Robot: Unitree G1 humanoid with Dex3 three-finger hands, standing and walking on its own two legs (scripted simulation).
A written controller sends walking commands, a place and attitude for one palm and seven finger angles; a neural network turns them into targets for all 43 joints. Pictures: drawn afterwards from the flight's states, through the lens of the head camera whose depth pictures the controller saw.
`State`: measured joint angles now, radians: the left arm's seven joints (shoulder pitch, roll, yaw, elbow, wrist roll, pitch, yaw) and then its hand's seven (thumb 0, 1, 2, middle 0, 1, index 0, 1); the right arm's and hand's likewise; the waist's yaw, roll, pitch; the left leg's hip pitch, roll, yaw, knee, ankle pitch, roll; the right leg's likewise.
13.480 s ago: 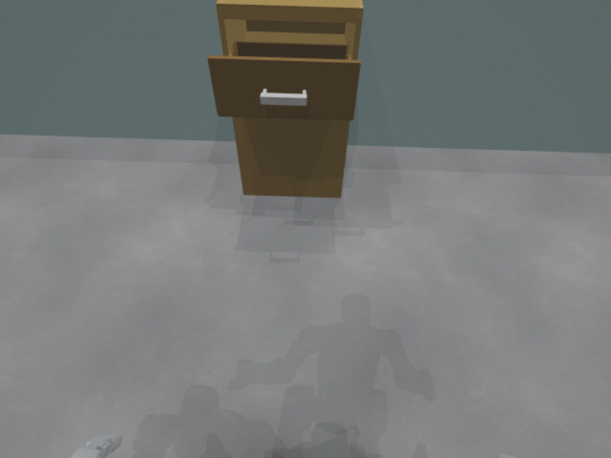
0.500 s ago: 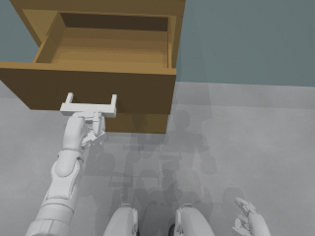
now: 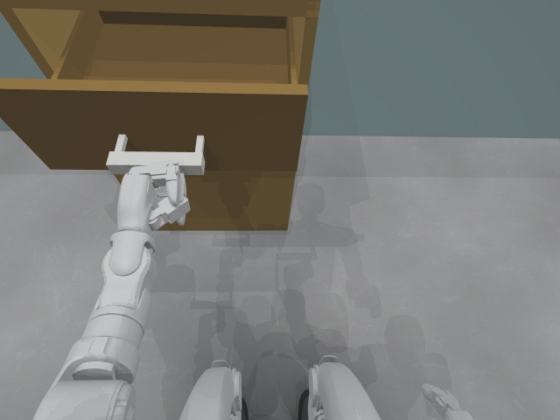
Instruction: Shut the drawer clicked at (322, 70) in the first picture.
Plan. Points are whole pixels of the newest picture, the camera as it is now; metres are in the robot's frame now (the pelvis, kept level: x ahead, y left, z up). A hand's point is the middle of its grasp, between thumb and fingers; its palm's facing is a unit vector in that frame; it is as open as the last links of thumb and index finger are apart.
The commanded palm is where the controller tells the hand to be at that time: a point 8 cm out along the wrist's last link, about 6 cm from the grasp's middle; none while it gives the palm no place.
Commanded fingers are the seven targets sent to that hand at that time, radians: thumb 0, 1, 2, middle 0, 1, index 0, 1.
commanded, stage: push the drawer shut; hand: left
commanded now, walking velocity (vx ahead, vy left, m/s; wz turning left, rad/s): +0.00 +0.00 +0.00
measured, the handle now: (159, 152) +0.49 +0.17 +0.03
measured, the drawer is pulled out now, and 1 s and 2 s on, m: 0.16 0.04 0.00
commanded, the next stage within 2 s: pull the fist back off the drawer in 1.76 s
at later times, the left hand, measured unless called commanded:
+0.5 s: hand (188, 161) +0.48 +0.13 +0.03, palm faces +0.00 -1.00 -0.06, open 3.5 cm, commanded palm +0.47 +0.18 +0.04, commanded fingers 0.00 0.90 0.90 -1.40 -1.60 -1.40 -1.60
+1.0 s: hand (191, 130) +0.54 +0.13 +0.03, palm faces +0.00 -1.00 -0.05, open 3.5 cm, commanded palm +0.53 +0.17 +0.04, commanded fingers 0.00 0.90 0.90 -1.40 -1.60 -1.40 -1.60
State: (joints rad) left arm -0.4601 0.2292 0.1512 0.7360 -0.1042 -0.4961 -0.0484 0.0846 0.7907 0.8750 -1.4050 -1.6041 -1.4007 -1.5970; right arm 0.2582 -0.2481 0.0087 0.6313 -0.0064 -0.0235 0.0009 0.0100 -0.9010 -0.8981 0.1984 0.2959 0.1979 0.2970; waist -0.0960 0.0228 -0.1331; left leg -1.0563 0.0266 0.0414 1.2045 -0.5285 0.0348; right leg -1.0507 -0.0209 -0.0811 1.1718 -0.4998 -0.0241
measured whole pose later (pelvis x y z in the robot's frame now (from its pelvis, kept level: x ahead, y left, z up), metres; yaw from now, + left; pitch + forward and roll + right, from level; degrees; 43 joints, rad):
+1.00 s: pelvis +0.00 +0.00 -0.01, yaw -2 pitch +28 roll -3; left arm -0.96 0.46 0.37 1.20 -0.01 -0.49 -0.09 0.10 0.78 0.87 -1.41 -1.60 -1.40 -1.60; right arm 0.34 -0.26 0.03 0.64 -0.05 0.05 0.03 0.00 -0.90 -0.90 0.20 0.30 0.20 0.30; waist -0.22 0.04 -0.12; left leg -1.21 0.06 0.02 1.26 -0.54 0.03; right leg -1.20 0.01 -0.10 1.20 -0.49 -0.03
